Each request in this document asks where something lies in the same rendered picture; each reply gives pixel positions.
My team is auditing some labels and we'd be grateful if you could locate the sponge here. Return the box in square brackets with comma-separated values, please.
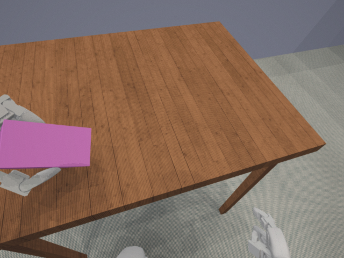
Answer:
[0, 119, 91, 169]

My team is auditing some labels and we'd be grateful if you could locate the robot left hand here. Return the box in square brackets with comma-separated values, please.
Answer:
[0, 95, 61, 196]

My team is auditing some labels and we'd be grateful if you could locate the table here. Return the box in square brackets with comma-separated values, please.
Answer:
[0, 21, 326, 258]

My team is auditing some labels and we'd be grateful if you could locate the robot right hand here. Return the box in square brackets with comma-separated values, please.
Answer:
[248, 207, 291, 258]

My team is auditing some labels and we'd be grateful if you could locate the left robot thigh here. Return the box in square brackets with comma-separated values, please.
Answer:
[117, 246, 148, 258]

